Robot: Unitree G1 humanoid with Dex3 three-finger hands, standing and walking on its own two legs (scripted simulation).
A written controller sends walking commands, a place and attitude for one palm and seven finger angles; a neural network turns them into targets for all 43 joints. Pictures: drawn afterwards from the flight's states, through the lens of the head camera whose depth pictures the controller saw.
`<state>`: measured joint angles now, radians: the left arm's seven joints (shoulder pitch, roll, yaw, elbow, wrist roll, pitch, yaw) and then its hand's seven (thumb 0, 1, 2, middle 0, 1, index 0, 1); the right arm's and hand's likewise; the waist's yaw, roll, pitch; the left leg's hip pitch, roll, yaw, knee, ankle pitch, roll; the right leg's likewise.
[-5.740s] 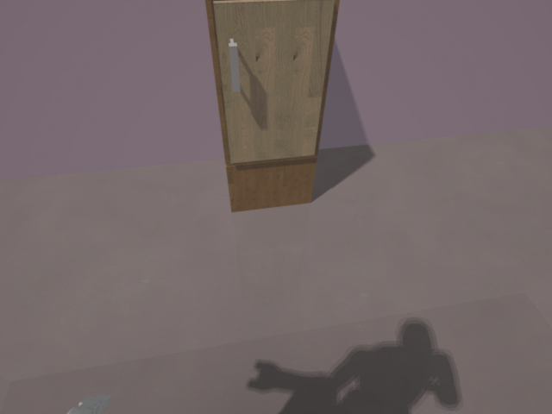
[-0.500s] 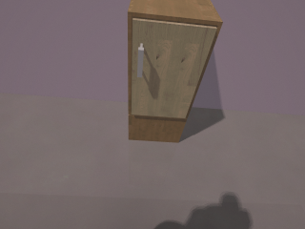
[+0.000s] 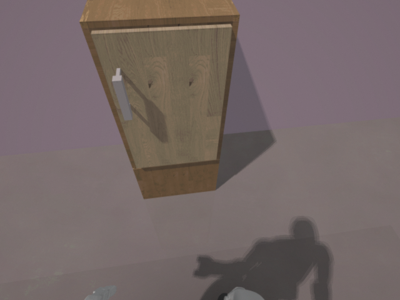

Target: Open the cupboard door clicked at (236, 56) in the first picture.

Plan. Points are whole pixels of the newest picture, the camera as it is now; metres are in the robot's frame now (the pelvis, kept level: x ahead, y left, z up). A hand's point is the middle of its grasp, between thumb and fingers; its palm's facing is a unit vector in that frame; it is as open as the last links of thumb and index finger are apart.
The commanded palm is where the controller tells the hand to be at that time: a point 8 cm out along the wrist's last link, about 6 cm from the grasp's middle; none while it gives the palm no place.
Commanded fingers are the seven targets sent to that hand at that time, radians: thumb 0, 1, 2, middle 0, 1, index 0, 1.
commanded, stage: take the last steps up to it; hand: left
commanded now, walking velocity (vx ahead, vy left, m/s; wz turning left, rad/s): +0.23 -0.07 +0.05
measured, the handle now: (123, 94) +0.65 +0.23 +0.01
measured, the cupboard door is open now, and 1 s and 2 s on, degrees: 0 0 0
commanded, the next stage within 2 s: come to a stop and stand still in 0.22 s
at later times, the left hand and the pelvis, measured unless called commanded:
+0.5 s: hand out of the picture +0.11 +0.13 -0.17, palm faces +0.14 -0.98 -0.13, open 7.3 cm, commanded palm none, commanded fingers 0.00 0.90 0.90 -0.20 -0.30 -0.20 -0.30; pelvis +0.15 -0.02 +0.02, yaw +2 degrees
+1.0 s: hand out of the picture +0.14 +0.10 -0.12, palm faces +0.07 -0.96 -0.27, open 7.4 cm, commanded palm none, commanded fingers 0.00 0.90 0.90 -0.20 -0.30 -0.20 -0.30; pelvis +0.10 -0.09 +0.03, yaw +0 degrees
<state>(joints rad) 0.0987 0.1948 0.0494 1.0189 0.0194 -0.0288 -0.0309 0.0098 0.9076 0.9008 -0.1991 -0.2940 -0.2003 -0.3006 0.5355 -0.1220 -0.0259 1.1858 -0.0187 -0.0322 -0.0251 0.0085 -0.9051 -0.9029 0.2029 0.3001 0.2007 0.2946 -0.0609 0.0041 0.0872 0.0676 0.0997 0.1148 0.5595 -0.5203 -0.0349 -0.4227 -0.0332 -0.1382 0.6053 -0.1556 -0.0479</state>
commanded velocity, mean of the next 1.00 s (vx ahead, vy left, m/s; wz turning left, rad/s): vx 0.00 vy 0.04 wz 0.02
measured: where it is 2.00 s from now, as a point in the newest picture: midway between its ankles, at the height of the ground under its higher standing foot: outside the picture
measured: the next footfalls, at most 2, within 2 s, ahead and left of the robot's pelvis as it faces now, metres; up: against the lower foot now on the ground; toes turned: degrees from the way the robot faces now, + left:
left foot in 0.42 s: +0.22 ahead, +0.09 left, +0.00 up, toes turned +9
right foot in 0.82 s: +0.16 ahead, -0.19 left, +0.00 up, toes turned -3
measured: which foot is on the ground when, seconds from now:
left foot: up 0.00-0.40, down 0.42-0.82, up 0.84-1.00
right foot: down 0.00-0.54, up 0.56-0.80, down 0.82-1.00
